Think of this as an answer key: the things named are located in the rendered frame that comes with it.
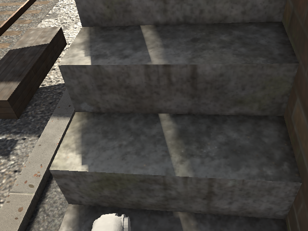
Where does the robot left thigh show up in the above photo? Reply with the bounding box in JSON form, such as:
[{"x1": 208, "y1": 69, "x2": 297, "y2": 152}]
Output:
[{"x1": 91, "y1": 213, "x2": 131, "y2": 231}]

